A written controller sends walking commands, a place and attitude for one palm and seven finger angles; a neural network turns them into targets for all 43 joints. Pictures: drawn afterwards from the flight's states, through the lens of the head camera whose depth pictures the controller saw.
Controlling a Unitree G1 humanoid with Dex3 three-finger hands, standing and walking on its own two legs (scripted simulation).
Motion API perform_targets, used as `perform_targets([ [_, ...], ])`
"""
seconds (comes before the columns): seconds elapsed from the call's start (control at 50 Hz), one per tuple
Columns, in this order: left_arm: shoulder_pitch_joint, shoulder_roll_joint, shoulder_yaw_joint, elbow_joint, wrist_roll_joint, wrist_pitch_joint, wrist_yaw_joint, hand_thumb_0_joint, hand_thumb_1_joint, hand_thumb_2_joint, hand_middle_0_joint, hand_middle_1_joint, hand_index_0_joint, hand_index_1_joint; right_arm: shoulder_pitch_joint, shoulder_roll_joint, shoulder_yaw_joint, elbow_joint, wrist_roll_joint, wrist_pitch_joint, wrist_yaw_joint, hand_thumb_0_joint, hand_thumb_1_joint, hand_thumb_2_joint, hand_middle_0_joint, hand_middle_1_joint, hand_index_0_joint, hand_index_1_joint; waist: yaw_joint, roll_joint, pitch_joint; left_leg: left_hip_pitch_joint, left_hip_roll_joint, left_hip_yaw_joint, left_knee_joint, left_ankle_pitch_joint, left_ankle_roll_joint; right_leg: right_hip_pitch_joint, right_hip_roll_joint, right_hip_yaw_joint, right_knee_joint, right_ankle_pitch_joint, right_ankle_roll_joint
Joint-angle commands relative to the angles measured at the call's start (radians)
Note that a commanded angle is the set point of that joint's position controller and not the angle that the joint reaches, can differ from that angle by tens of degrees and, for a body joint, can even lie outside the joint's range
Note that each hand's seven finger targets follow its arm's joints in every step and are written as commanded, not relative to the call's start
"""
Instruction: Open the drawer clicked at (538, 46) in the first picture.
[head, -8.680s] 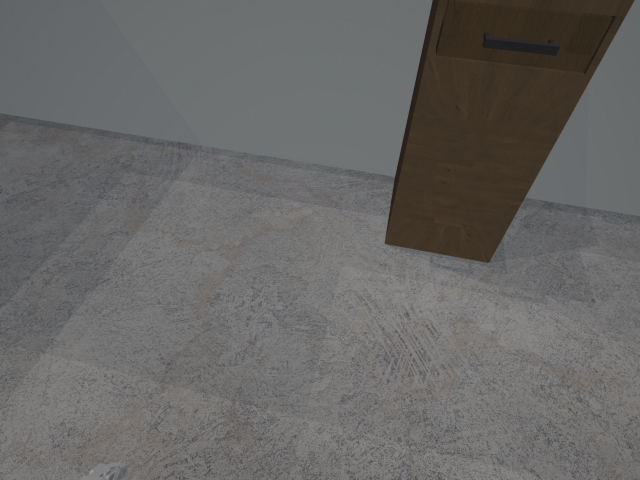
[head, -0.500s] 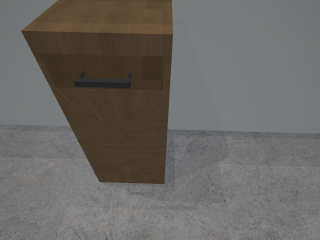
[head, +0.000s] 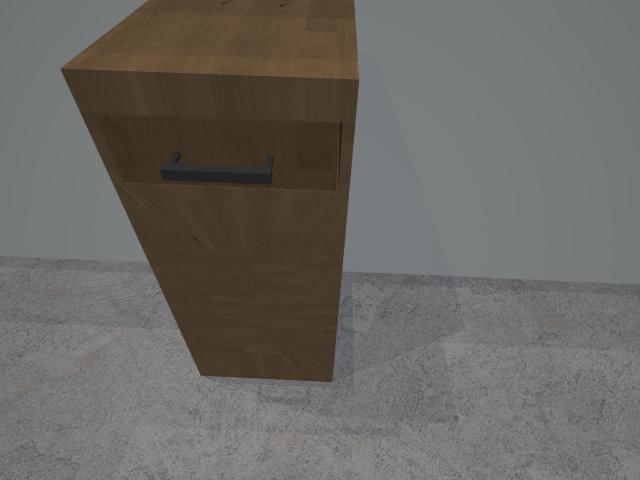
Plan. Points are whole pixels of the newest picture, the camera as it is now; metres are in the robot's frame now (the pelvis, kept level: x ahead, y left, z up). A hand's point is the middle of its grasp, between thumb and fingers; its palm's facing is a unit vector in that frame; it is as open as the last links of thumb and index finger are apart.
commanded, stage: look again from close up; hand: left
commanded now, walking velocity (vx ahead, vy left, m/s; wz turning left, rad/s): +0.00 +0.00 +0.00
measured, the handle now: (220, 166) +0.56 +0.20 +0.10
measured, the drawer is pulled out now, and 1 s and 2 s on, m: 0.00 0.00 0.00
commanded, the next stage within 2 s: shuffle to correct the standing spot in 0.26 s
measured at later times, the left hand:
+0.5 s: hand out of the picture -0.04 +0.21 -0.17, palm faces +0.00 -0.98 -0.18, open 7.4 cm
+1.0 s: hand out of the picture -0.04 +0.17 -0.18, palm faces +0.03 -0.99 -0.10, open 7.4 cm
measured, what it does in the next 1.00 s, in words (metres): stands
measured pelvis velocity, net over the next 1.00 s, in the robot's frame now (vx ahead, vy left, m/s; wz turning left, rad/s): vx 0.03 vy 0.03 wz -0.03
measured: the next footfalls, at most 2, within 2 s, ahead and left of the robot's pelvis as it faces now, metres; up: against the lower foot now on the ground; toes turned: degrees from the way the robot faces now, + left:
right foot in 1.16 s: +0.15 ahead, -0.13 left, +0.00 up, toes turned -7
right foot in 1.70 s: +0.05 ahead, -0.10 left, +0.00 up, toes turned +0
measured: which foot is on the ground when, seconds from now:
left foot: down 0.00-1.00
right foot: down 0.00-0.92, up 0.94-1.00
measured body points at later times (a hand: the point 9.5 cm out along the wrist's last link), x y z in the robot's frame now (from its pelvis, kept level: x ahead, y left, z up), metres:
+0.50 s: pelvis -0.03 +0.04 +0.01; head -0.05 +0.05 +0.46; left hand -0.04 +0.26 -0.16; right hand -0.03 -0.20 -0.15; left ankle +0.00 +0.12 -0.73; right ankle -0.03 -0.10 -0.73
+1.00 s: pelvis +0.03 +0.03 +0.00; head +0.03 +0.04 +0.45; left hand -0.03 +0.22 -0.17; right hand +0.02 -0.19 -0.16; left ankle +0.03 +0.13 -0.73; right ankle -0.01 -0.09 -0.70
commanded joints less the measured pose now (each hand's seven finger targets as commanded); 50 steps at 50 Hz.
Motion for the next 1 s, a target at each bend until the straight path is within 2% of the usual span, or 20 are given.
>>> perform_targets([
  [0.0,0.058,0.110,0.020,-0.064,0.003,-0.002,0.005,0.000,0.900,0.900,-0.200,-0.300,-0.200,-0.300,0.026,-0.103,-0.015,-0.051,-0.004,-0.013,0.002,0.000,-0.900,-0.900,0.200,0.300,0.200,0.300,0.008,0.010,0.032,0.011,0.064,-0.057,-0.059,0.336,0.039,-0.031,-0.106,0.108,-0.071,0.396,-0.015],
  [0.14,0.028,0.123,0.009,-0.069,0.003,0.006,-0.001,0.000,0.900,0.900,-0.200,-0.300,-0.200,-0.300,-0.031,-0.124,-0.008,-0.055,-0.003,-0.008,0.011,0.000,-0.900,-0.900,0.200,0.300,0.200,0.300,0.010,0.022,0.078,-0.003,0.068,-0.071,-0.124,0.205,0.037,-0.060,-0.104,0.113,-0.130,0.219,0.005],
  [0.32,0.054,0.098,0.003,-0.034,0.004,0.006,-0.001,0.000,0.900,0.900,-0.200,-0.300,-0.200,-0.300,-0.019,-0.117,-0.003,-0.018,0.001,-0.009,0.017,0.000,-0.900,-0.900,0.200,0.300,0.200,0.300,0.012,0.010,0.083,-0.008,0.066,-0.088,-0.195,0.092,0.036,-0.055,-0.105,0.108,-0.171,0.139,0.019],
  [0.38,0.078,0.082,0.003,-0.008,0.009,0.008,-0.006,0.000,0.900,0.900,-0.200,-0.300,-0.200,-0.300,0.010,-0.115,-0.006,0.006,-0.002,-0.004,0.017,0.000,-0.900,-0.900,0.200,0.300,0.200,0.300,0.008,0.005,0.093,-0.033,0.069,-0.110,-0.242,-0.111,0.041,-0.058,-0.092,0.088,-0.172,0.006,0.021],
  [0.44,0.110,0.061,0.011,-0.001,0.021,0.021,-0.015,0.000,0.900,0.900,-0.200,-0.300,-0.200,-0.300,0.030,-0.142,-0.022,0.014,-0.008,0.010,0.016,0.000,-0.900,-0.900,0.200,0.300,0.200,0.300,0.011,0.066,0.138,-0.106,0.108,-0.170,-0.322,-0.376,0.066,-0.097,-0.051,0.034,-0.109,-0.152,0.024],
  [0.54,0.168,0.006,0.020,0.017,0.024,0.031,-0.034,0.000,0.900,0.900,-0.200,-0.300,-0.200,-0.300,0.053,-0.165,-0.042,0.021,-0.008,0.010,0.004,0.000,-0.900,-0.900,0.200,0.300,0.200,0.300,0.020,0.118,0.151,-0.154,0.183,-0.249,-0.375,-0.460,0.117,-0.093,-0.015,-0.029,0.025,-0.068,0.015],
  [0.6,0.212,-0.006,0.029,0.031,0.024,0.030,-0.040,0.000,0.900,0.900,-0.200,-0.300,-0.200,-0.300,0.056,-0.154,-0.047,0.024,-0.007,0.007,0.001,0.000,-0.900,-0.900,0.200,0.300,0.200,0.300,0.033,0.094,0.123,-0.181,0.177,-0.219,-0.340,-0.445,0.118,-0.026,-0.014,-0.032,-0.011,-0.060,0.007],
  [0.62,0.232,-0.006,0.034,0.037,0.024,0.028,-0.040,0.000,0.900,0.900,-0.200,-0.300,-0.200,-0.300,0.053,-0.143,-0.046,0.027,-0.008,0.006,0.001,0.000,-0.900,-0.900,0.200,0.300,0.200,0.300,0.042,0.060,0.127,-0.208,0.153,-0.190,-0.298,-0.429,0.107,0.002,-0.025,-0.010,-0.062,-0.079,0.001],
  [0.64,0.248,0.006,0.038,0.043,0.024,0.022,-0.037,0.000,0.900,0.900,-0.200,-0.300,-0.200,-0.300,0.052,-0.121,-0.042,0.022,-0.008,0.006,0.001,0.000,-0.900,-0.900,0.200,0.300,0.200,0.300,0.049,0.001,0.153,-0.249,0.103,-0.140,-0.218,-0.395,0.087,0.008,-0.058,0.060,-0.124,-0.153,-0.015],
  [0.68,0.281,0.061,0.053,0.058,0.015,0.010,-0.021,0.000,0.900,0.900,-0.200,-0.300,-0.200,-0.300,0.039,-0.037,-0.023,0.005,-0.002,0.003,0.010,0.000,-0.900,-0.900,0.200,0.300,0.200,0.300,0.056,-0.205,0.184,-0.344,-0.018,0.016,0.078,-0.218,0.049,0.013,-0.221,0.335,-0.309,-0.360,-0.100],
  [0.7,0.295,0.083,0.060,0.063,0.007,0.001,-0.012,0.000,0.900,0.900,-0.200,-0.300,-0.200,-0.300,0.026,-0.021,-0.021,-0.005,-0.002,0.000,0.015,0.000,-0.900,-0.900,0.200,0.300,0.200,0.300,0.053,-0.239,0.158,-0.346,-0.014,0.039,0.215,-0.161,0.050,0.014,-0.304,0.439,-0.379,-0.399,-0.144],
  [0.72,0.285,0.079,0.061,0.062,0.005,-0.007,-0.010,0.000,0.900,0.900,-0.200,-0.300,-0.200,-0.300,0.010,-0.023,-0.024,-0.013,-0.002,-0.006,0.020,0.000,-0.900,-0.900,0.200,0.300,0.200,0.300,0.048,-0.194,0.146,-0.360,0.004,0.012,0.317,-0.175,0.054,0.011,-0.322,0.448,-0.388,-0.348,-0.175],
  [0.78,0.196,0.060,0.060,0.047,0.020,-0.018,-0.008,0.000,0.900,0.900,-0.200,-0.300,-0.200,-0.300,0.026,-0.001,-0.029,-0.014,0.001,-0.017,0.030,0.000,-0.900,-0.900,0.200,0.300,0.200,0.300,0.003,-0.108,0.140,-0.288,0.044,0.003,0.283,-0.181,0.052,-0.056,-0.290,0.288,-0.316,-0.127,-0.170],
  [0.84,0.163,0.037,0.054,0.051,0.013,-0.008,-0.019,0.000,0.900,0.900,-0.200,-0.300,-0.200,-0.300,0.172,0.022,-0.018,0.043,0.000,-0.034,0.019,0.000,-0.900,-0.900,0.200,0.300,0.200,0.300,-0.050,-0.049,0.111,0.049,-0.001,0.082,-0.028,-0.007,0.035,-0.212,-0.166,0.122,-0.147,-0.072,-0.094],
  [0.86,0.177,0.002,0.047,0.050,0.010,-0.002,-0.027,0.000,0.900,0.900,-0.200,-0.300,-0.200,-0.300,0.236,-0.028,-0.027,0.068,-0.003,-0.041,0.010,0.000,-0.900,-0.900,0.200,0.300,0.200,0.300,-0.058,0.066,0.103,0.144,0.077,-0.033,-0.121,-0.041,0.054,-0.289,-0.100,0.068,-0.003,-0.056,-0.055],
  [0.88,0.182,-0.041,0.039,0.030,0.009,0.000,-0.035,0.000,0.900,0.900,-0.200,-0.300,-0.200,-0.300,0.297,-0.116,-0.049,0.080,-0.013,-0.043,-0.003,0.000,-0.900,-0.900,0.200,0.300,0.200,0.300,-0.070,0.245,0.092,0.209,0.282,-0.316,-0.261,-0.133,0.136,-0.426,-0.024,-0.025,0.201,-0.119,-0.001],
  [0.9,0.122,-0.033,0.038,-0.017,0.022,0.001,-0.041,0.000,0.900,0.900,-0.200,-0.300,-0.200,-0.300,0.334,-0.183,-0.068,0.071,-0.015,-0.041,-0.009,0.000,-0.900,-0.900,0.200,0.300,0.200,0.300,-0.088,0.221,0.111,0.192,0.421,-0.492,-0.359,-0.224,0.225,-0.513,-0.028,-0.026,0.371,-0.223,0.010],
  [0.92,0.051,-0.023,0.044,-0.032,0.034,0.011,-0.042,0.000,0.900,0.900,-0.200,-0.300,-0.200,-0.300,0.307,-0.172,-0.064,0.076,-0.019,-0.041,-0.011,0.000,-0.900,-0.900,0.200,0.300,0.200,0.300,-0.089,0.188,0.166,0.097,0.429,-0.493,-0.400,-0.285,0.243,-0.530,-0.067,0.021,0.502,-0.204,0.005],
  [0.94,0.032,-0.021,0.049,-0.037,0.032,0.011,-0.048,0.000,0.900,0.900,-0.200,-0.300,-0.200,-0.300,0.253,-0.135,-0.054,0.067,-0.016,-0.044,-0.012,0.000,-0.900,-0.900,0.200,0.300,0.200,0.300,-0.063,0.146,0.202,0.029,0.401,-0.447,-0.408,-0.268,0.238,-0.537,-0.105,0.052,0.551,-0.130,0.006],
  [0.98,0.054,-0.044,0.051,-0.031,0.025,0.011,-0.055,0.000,0.900,0.900,-0.200,-0.300,-0.200,-0.300,0.145,-0.090,-0.037,0.038,-0.016,-0.053,-0.011,0.000,-0.900,-0.900,0.200,0.300,0.200,0.300,-0.011,0.100,0.191,-0.061,0.331,-0.271,-0.383,-0.039,0.206,-0.423,-0.140,0.052,0.454,-0.052,0.027],
])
